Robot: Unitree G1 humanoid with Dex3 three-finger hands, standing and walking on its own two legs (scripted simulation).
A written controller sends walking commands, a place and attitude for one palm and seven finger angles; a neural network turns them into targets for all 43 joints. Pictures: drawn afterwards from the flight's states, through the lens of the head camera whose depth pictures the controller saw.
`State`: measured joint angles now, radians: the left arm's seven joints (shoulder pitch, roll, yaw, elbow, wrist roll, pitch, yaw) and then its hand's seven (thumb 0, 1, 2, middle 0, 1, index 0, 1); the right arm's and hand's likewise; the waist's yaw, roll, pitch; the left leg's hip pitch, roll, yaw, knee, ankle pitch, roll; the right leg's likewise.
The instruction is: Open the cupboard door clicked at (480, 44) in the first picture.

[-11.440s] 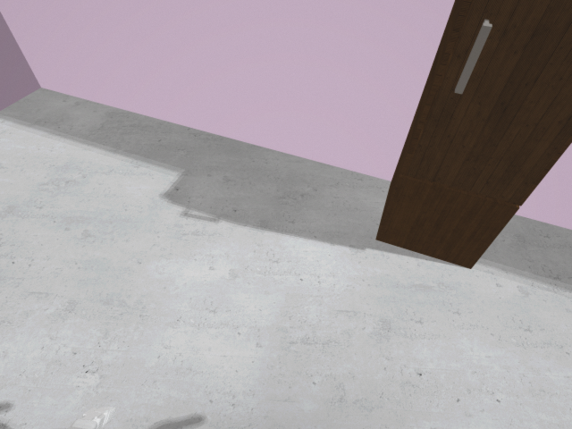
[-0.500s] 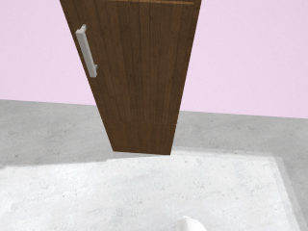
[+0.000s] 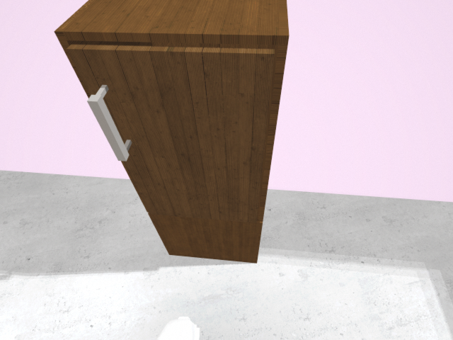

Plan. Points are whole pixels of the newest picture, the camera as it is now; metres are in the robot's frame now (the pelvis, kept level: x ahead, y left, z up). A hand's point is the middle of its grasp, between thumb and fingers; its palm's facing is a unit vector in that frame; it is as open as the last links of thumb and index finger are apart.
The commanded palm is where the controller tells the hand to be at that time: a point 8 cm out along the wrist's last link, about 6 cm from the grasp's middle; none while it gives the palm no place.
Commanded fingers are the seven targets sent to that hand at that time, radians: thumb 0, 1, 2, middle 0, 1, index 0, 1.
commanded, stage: shuffle to correct the standing spot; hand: left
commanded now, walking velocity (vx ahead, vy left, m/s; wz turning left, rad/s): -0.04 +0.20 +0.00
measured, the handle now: (114, 125) +0.50 +0.29 +0.08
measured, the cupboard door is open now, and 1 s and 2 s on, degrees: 0 0 0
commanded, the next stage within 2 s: come to a stop and stand still in 0.48 s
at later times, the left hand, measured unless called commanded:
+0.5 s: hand out of the picture +0.06 +0.27 -0.18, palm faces +0.06 -0.95 -0.31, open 7.4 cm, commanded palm none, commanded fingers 0.00 0.90 0.90 -0.20 -0.30 -0.20 -0.30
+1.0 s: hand out of the picture -0.02 +0.27 -0.18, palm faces +0.08 -0.97 -0.22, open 7.4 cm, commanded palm none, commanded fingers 0.00 0.90 0.90 -0.20 -0.30 -0.20 -0.30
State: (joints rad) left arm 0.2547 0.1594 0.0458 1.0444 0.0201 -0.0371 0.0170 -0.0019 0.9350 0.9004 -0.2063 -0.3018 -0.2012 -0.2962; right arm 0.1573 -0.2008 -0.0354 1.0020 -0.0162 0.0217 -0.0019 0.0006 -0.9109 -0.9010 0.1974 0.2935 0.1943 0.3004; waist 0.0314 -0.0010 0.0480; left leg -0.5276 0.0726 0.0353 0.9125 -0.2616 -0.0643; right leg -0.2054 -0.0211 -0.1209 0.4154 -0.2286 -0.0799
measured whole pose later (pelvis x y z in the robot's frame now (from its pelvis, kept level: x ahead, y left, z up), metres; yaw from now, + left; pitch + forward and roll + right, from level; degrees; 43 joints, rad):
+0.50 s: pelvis +0.01 +0.06 -0.02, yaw -1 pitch +1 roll +3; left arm 0.19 0.20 0.06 0.98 0.02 0.05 0.05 0.01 0.91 0.90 -0.20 -0.30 -0.20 -0.30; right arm 0.11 -0.17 -0.03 0.93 -0.03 0.05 -0.01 0.00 -0.91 -0.90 0.20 0.29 0.20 0.30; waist 0.04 0.00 0.11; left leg -0.31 0.00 0.15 0.52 -0.21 0.04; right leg -0.38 -0.06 -0.06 0.92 -0.53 0.01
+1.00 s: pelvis -0.03 +0.08 -0.01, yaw +0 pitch +0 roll +1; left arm 0.26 0.18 0.04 1.04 0.02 0.01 0.02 0.01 0.91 0.90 -0.21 -0.30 -0.20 -0.30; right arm 0.23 -0.20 -0.03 1.04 -0.01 0.03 -0.01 0.01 -0.91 -0.90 0.20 0.29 0.20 0.30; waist 0.03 0.00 0.04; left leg -0.17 0.06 0.05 0.47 -0.28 -0.06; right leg -0.25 -0.05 -0.12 0.51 -0.26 -0.02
